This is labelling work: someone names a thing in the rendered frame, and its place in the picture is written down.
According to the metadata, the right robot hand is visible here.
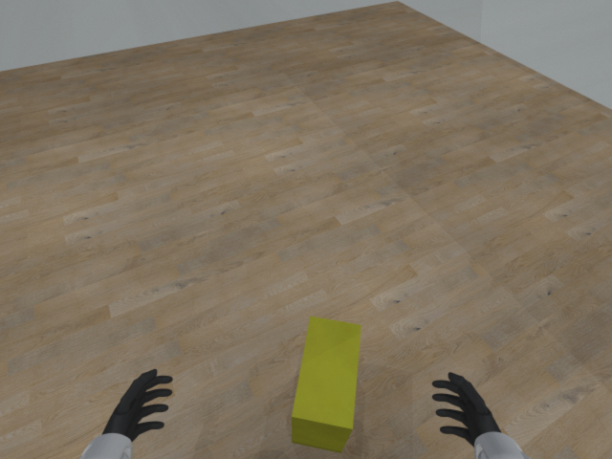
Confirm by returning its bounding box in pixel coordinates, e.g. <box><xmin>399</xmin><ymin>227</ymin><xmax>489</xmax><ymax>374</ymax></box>
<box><xmin>432</xmin><ymin>372</ymin><xmax>502</xmax><ymax>447</ymax></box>

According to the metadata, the left robot hand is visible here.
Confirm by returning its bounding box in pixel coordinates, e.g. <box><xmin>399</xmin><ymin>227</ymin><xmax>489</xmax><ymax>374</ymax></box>
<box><xmin>101</xmin><ymin>369</ymin><xmax>173</xmax><ymax>442</ymax></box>

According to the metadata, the left robot forearm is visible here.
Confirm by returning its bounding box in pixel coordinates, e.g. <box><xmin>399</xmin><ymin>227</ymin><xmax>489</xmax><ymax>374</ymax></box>
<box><xmin>78</xmin><ymin>433</ymin><xmax>133</xmax><ymax>459</ymax></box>

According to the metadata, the right robot forearm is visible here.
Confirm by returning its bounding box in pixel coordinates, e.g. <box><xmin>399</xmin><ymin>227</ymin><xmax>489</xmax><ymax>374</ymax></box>
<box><xmin>474</xmin><ymin>431</ymin><xmax>531</xmax><ymax>459</ymax></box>

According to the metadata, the carton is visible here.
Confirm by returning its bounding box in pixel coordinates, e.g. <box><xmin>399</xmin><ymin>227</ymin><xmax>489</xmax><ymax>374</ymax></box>
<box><xmin>292</xmin><ymin>317</ymin><xmax>361</xmax><ymax>453</ymax></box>

